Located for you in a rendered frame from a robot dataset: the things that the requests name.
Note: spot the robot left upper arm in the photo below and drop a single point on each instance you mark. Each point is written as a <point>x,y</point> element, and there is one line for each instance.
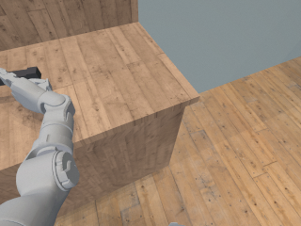
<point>44,183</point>

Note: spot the left robot hand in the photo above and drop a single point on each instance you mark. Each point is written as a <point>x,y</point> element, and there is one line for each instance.
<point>26,91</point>

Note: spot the robot left forearm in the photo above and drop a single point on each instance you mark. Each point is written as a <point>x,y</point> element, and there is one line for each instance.
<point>56,130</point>

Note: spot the counter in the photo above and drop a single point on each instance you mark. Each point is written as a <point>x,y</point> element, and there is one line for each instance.
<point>128,96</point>

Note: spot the tap lever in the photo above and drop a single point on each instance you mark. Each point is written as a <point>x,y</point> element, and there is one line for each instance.
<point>29,73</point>

